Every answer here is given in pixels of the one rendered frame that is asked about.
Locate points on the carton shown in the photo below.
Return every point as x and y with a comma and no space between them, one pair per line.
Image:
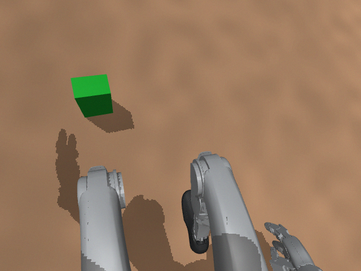
93,95

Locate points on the right robot foot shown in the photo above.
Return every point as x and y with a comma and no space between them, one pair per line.
188,214

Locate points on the right robot hand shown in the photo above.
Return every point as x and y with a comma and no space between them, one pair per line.
294,252

